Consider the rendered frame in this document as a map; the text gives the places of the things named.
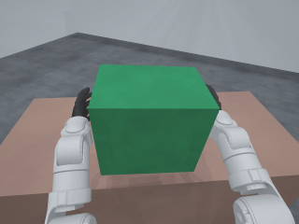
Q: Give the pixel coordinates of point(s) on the left robot upper arm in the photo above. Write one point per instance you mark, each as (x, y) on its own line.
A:
(83, 218)

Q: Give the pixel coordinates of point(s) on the left robot forearm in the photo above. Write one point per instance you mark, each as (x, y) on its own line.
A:
(71, 165)

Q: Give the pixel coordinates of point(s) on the right robot hand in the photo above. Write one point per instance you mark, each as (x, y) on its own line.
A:
(214, 94)

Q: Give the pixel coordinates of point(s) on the pedestal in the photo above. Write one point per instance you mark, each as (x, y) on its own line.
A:
(203, 196)

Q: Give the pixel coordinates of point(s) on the right robot upper arm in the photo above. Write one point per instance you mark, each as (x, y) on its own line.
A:
(261, 209)

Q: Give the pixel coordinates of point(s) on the right robot forearm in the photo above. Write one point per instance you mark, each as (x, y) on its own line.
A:
(246, 174)

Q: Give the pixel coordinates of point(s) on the carton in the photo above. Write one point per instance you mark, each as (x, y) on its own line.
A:
(150, 119)

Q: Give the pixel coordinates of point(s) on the left robot hand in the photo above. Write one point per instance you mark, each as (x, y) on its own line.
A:
(80, 108)

